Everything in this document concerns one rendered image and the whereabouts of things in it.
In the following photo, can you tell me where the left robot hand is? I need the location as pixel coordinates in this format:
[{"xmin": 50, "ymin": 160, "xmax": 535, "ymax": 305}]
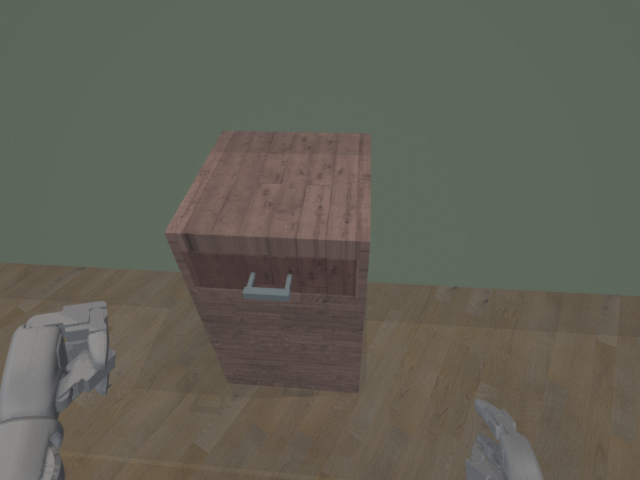
[{"xmin": 0, "ymin": 301, "xmax": 116, "ymax": 424}]

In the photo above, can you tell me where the cabinet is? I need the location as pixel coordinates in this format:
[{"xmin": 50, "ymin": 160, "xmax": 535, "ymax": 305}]
[{"xmin": 164, "ymin": 131, "xmax": 371, "ymax": 393}]

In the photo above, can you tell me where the right robot hand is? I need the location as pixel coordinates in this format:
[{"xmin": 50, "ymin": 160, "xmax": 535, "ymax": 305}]
[{"xmin": 465, "ymin": 398, "xmax": 544, "ymax": 480}]

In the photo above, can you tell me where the handle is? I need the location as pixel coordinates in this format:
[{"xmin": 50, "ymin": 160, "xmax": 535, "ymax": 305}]
[{"xmin": 242, "ymin": 272, "xmax": 292, "ymax": 301}]

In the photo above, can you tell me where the left robot forearm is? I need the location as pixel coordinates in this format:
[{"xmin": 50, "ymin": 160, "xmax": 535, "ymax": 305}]
[{"xmin": 0, "ymin": 416, "xmax": 65, "ymax": 480}]

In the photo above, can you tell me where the drawer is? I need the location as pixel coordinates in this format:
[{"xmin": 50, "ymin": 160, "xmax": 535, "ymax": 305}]
[{"xmin": 183, "ymin": 251, "xmax": 357, "ymax": 296}]

